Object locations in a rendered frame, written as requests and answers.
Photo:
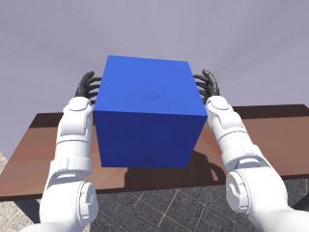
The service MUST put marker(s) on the left robot hand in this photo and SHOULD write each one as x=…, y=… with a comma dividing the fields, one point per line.
x=84, y=86

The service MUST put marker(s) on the right robot forearm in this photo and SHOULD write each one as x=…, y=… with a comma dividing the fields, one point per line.
x=236, y=147

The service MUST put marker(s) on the right robot hand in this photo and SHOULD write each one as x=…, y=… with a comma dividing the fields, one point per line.
x=210, y=85

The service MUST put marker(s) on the right robot upper arm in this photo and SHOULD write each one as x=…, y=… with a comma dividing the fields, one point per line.
x=259, y=194

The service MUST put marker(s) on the left robot forearm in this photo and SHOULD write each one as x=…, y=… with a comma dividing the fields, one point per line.
x=73, y=145

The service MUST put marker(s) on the table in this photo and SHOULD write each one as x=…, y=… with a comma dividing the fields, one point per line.
x=281, y=131

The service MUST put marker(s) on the left robot upper arm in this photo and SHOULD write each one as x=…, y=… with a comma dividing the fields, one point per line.
x=67, y=207

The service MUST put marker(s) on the carton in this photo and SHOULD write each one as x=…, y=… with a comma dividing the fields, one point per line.
x=148, y=113

